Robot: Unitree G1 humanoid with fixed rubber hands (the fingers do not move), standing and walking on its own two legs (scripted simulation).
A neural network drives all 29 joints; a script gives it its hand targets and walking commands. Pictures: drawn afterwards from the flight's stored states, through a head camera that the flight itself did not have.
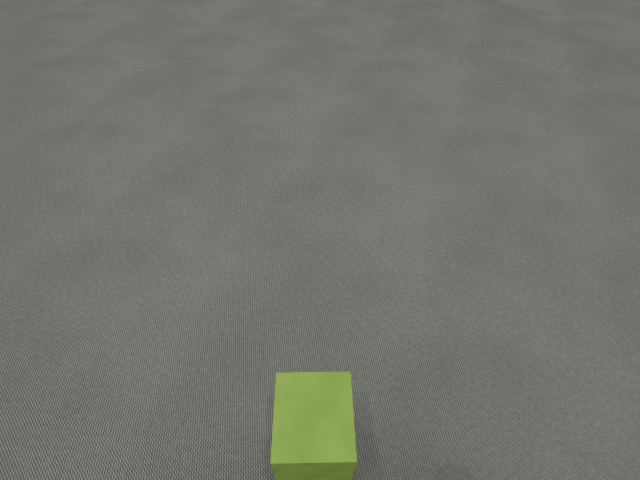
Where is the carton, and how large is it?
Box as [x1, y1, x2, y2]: [270, 372, 356, 479]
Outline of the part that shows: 276,373 270,460 275,478 351,479 356,463 350,372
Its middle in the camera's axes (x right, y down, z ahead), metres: -0.02 +0.51 +1.05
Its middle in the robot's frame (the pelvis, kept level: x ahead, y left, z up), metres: +0.39 +0.01 -0.64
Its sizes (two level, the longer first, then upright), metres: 0.212 0.195 0.277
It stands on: the floor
